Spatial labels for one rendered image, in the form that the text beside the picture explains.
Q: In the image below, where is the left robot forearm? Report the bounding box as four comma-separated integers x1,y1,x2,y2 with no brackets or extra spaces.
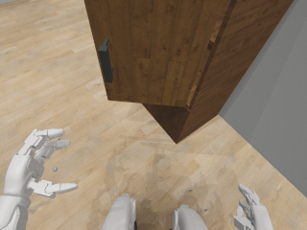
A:
0,194,31,230

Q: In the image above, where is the handle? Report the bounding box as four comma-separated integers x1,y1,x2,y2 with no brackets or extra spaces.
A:
98,37,113,83

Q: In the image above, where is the robot thigh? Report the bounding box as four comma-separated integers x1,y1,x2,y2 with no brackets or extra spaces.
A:
101,196,136,230
173,207,208,230

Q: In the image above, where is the robot right hand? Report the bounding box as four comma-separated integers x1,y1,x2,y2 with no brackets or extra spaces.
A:
233,184,273,230

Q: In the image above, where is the robot left thigh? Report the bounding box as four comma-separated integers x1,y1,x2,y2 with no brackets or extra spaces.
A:
101,196,136,230

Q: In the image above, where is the cupboard door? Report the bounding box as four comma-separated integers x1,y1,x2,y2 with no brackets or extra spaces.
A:
83,0,224,107

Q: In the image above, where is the robot left hand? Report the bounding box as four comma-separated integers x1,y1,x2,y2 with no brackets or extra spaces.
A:
3,128,79,199

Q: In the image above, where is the robot right thigh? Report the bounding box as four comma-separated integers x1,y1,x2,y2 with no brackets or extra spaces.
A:
173,207,208,230

